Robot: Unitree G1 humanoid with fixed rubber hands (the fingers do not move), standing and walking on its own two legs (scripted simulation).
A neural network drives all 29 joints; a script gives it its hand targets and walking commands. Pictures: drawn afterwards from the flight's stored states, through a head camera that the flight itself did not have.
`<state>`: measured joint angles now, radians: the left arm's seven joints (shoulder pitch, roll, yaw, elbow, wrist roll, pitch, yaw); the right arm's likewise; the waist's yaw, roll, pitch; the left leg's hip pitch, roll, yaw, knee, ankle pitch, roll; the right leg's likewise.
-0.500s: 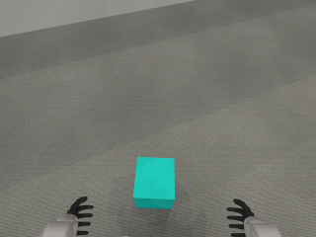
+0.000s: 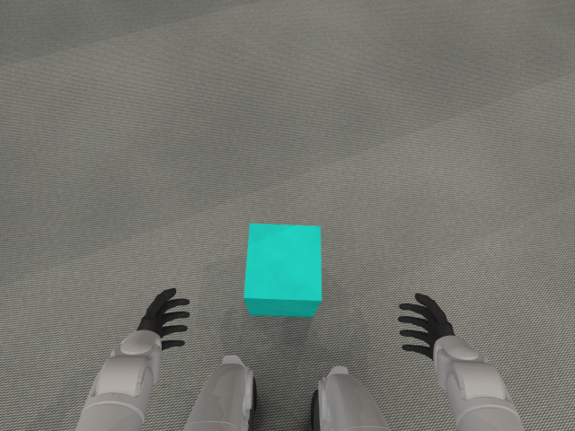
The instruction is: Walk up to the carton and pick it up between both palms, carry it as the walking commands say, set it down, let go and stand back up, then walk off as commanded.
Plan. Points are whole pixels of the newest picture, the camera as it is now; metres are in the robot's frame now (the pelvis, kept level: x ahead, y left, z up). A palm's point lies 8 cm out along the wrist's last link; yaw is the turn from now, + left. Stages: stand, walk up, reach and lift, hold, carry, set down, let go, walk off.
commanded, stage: reach and lift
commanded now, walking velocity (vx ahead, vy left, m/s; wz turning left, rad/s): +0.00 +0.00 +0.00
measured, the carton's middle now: (283, 273) +0.49 +0.01 -0.58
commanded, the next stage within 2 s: none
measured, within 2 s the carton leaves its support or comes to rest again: neither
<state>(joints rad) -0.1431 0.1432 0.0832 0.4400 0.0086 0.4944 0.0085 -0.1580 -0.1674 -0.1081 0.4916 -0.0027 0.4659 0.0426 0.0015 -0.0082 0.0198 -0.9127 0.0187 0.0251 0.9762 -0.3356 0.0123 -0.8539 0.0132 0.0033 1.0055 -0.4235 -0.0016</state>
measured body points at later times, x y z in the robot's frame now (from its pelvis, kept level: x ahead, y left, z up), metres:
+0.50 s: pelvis -0.02 +0.01 -0.03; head +0.21 +0.02 +0.35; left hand +0.41 +0.20 -0.14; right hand +0.40 -0.19 -0.14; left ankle +0.07 +0.11 -0.67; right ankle +0.04 -0.12 -0.67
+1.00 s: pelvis +0.00 +0.01 -0.04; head +0.32 +0.01 +0.28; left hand +0.52 +0.21 -0.16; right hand +0.51 -0.19 -0.16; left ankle +0.07 +0.12 -0.67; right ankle +0.04 -0.12 -0.67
